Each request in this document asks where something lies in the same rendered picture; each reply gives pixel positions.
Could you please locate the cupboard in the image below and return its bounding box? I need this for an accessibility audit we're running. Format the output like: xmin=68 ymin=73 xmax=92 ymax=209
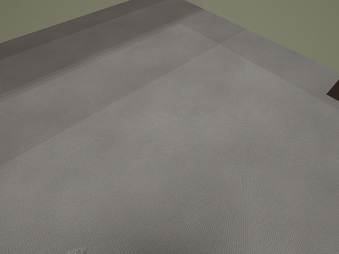
xmin=327 ymin=80 xmax=339 ymax=101

